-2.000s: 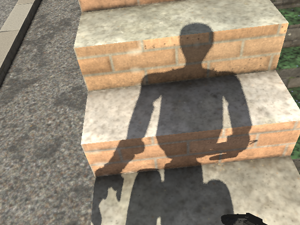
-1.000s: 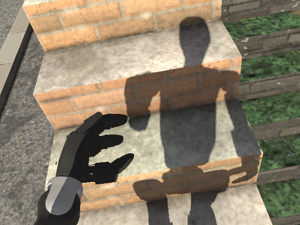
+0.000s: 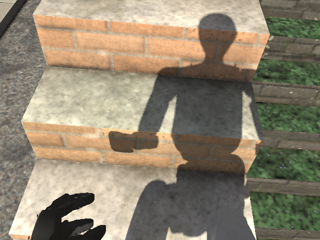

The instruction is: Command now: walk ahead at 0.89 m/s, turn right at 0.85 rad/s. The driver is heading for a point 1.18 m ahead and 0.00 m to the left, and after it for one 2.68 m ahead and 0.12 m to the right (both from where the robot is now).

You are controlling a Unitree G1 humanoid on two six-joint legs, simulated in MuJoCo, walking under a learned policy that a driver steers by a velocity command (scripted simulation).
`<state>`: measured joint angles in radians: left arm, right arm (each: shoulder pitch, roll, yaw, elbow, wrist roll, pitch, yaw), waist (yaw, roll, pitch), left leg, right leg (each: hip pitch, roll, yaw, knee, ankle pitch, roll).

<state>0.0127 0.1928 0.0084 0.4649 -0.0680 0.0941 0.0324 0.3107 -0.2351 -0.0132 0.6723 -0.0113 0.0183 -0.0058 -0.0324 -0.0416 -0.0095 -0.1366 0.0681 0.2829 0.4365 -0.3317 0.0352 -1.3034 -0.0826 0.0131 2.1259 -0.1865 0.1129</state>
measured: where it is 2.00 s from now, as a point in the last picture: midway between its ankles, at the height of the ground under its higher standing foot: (135, 87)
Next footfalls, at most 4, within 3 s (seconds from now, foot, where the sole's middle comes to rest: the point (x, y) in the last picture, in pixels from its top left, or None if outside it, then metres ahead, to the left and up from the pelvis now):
0.22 right None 0.21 -0.19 -0.59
0.74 left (160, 211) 0.46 -0.01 -0.40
1.12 right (223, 199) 0.49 -0.20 -0.38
1.44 right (182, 160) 0.52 -0.06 -0.22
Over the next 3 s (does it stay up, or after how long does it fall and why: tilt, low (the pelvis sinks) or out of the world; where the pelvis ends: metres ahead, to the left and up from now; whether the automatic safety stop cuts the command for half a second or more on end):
falls after 2.44 s (tilt)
